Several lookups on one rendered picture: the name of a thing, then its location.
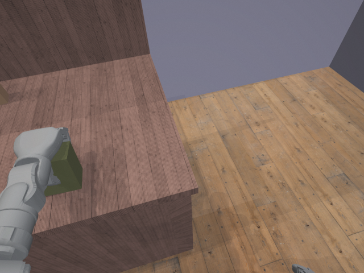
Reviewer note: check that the robot left upper arm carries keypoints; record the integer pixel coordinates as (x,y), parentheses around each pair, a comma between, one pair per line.
(14,266)

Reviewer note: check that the left robot forearm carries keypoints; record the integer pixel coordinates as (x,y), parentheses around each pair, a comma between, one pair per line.
(20,202)

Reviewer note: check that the left robot hand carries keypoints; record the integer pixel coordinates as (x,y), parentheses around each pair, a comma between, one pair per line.
(45,141)

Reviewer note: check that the table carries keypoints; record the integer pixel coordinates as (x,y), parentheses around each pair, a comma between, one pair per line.
(86,65)

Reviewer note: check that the sponge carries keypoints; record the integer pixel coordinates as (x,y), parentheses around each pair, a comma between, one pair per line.
(67,168)

